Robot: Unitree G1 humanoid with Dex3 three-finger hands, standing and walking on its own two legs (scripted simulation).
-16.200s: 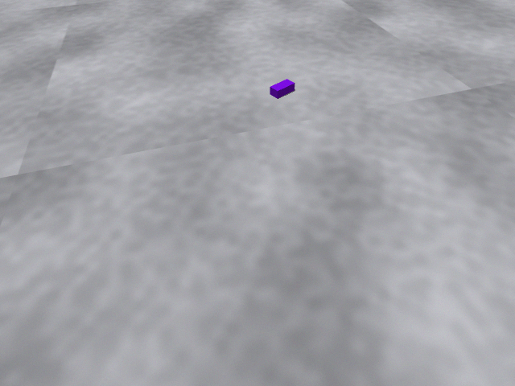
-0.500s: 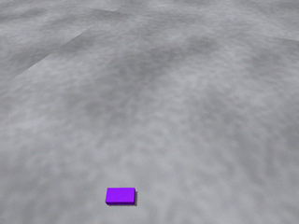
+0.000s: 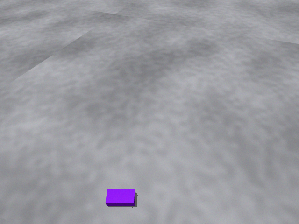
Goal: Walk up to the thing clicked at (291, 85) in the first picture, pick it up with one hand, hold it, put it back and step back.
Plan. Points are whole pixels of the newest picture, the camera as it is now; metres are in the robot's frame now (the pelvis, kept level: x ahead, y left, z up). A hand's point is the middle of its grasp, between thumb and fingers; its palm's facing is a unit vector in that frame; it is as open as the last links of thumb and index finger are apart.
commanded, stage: stand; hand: left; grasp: from above
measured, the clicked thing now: (121, 197) +0.43 +0.23 -0.75
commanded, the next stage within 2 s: rise first in 0.84 s
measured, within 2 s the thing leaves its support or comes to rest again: neither
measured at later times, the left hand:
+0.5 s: hand out of the picture +0.06 +0.26 -0.16, palm faces -0.02 -0.94 -0.35, open 7.4 cm
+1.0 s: hand out of the picture +0.08 +0.26 -0.16, palm faces +0.01 -0.94 -0.34, open 7.5 cm
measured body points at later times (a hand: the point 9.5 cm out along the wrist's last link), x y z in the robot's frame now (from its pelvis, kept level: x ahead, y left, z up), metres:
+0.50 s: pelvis +0.00 +0.00 +0.00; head +0.01 +0.00 +0.45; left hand +0.06 +0.31 -0.13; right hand +0.07 -0.30 -0.13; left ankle -0.01 +0.14 -0.75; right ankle +0.00 -0.14 -0.75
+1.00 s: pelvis +0.00 +0.00 +0.00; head +0.02 +0.00 +0.45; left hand +0.08 +0.30 -0.13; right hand +0.08 -0.30 -0.13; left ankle -0.01 +0.14 -0.75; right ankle +0.00 -0.14 -0.75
